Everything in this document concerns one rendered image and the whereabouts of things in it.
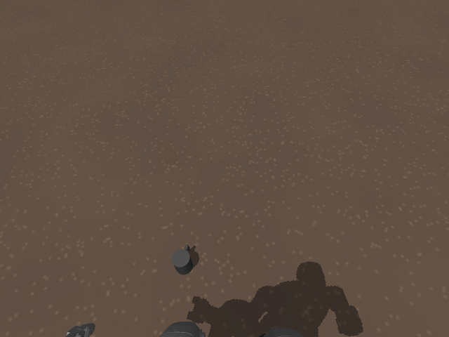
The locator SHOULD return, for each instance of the left robot hand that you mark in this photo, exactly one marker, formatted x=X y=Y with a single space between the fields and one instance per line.
x=81 y=331

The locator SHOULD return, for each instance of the mug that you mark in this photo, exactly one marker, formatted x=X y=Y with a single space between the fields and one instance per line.
x=182 y=261

